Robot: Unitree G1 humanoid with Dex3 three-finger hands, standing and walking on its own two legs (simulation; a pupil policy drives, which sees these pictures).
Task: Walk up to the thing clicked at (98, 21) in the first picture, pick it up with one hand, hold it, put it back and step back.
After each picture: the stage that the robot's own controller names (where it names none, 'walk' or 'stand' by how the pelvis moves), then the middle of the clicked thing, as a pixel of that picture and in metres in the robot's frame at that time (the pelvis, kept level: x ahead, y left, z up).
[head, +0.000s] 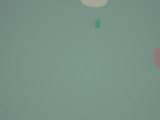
stand; (97, 23) +1.84 -0.20 -0.72
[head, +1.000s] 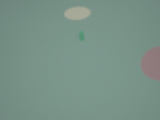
walk; (81, 36) +1.70 +0.17 -0.69
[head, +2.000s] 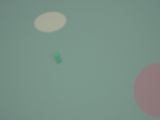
walk; (57, 58) +1.12 +0.37 -0.72
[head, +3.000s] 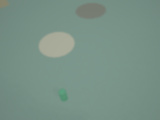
walk; (63, 95) +0.73 +0.27 -0.72
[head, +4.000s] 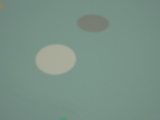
walk; out of the picture +0.48 +0.18 -0.71
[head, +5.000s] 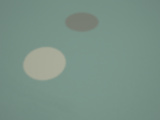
stand; out of the picture +0.39 +0.22 -0.72
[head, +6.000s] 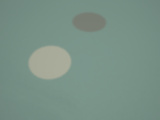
stand; out of the picture +0.37 +0.20 -0.72
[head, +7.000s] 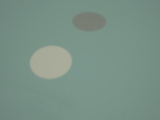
stand; out of the picture +0.39 +0.20 -0.72
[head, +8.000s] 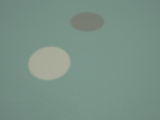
stand; out of the picture +0.38 +0.21 -0.73
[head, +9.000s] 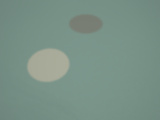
stand; out of the picture +0.38 +0.21 -0.73
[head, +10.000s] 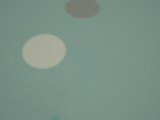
go down; out of the picture +0.40 +0.21 -0.71
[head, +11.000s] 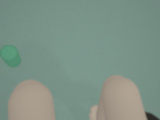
go down; (11, 57) +0.45 +0.26 -0.28
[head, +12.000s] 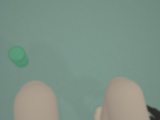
close in; (19, 57) +0.45 +0.25 -0.29
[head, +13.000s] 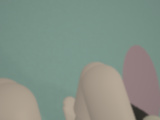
close in; out of the picture +0.43 +0.29 -0.22
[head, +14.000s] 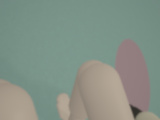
close; out of the picture +0.42 +0.30 -0.22
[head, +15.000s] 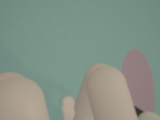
lift; out of the picture +0.38 +0.27 -0.21
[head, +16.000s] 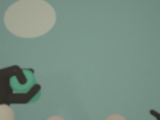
lift; (27, 87) +0.33 +0.19 -0.01
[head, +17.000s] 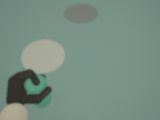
hold; (39, 92) +0.33 +0.17 +0.01
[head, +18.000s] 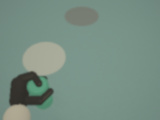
hold; (41, 93) +0.33 +0.16 +0.00
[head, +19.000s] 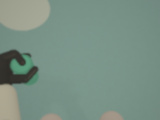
crouch; (26, 71) +0.40 +0.20 -0.07
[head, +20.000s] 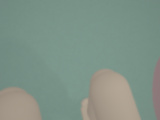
lower; out of the picture +0.47 +0.29 -0.15
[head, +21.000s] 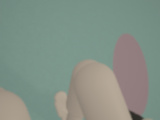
lower; out of the picture +0.43 +0.30 -0.23
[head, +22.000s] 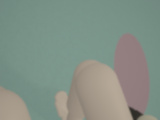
lower; out of the picture +0.43 +0.30 -0.23
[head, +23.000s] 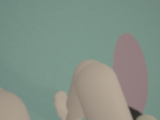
lower; out of the picture +0.44 +0.30 -0.23
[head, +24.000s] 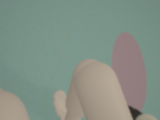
lower; out of the picture +0.44 +0.30 -0.23
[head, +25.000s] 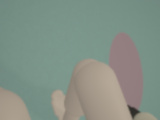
open; out of the picture +0.43 +0.29 -0.23
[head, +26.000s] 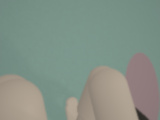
stand; out of the picture +0.44 +0.27 -0.25
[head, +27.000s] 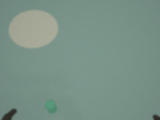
stand; (51, 106) +0.41 +0.20 -0.58
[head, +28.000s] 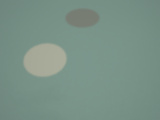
stand; out of the picture +0.40 +0.20 -0.67
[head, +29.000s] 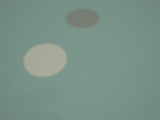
stand; out of the picture +0.40 +0.19 -0.67
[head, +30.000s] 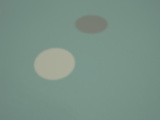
stand; out of the picture +0.42 +0.18 -0.72
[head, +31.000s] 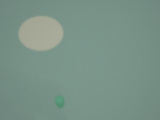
walk; (60, 102) +0.47 +0.15 -0.71
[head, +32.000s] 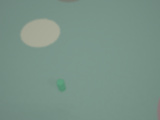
walk; (61, 85) +0.69 +0.23 -0.69
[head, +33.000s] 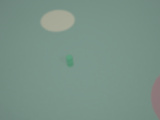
stand; (69, 61) +1.02 +0.20 -0.70
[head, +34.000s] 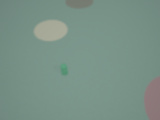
stand; (64, 69) +1.01 +0.22 -0.72
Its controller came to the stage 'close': yes
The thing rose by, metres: 0.71
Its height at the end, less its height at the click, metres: +0.00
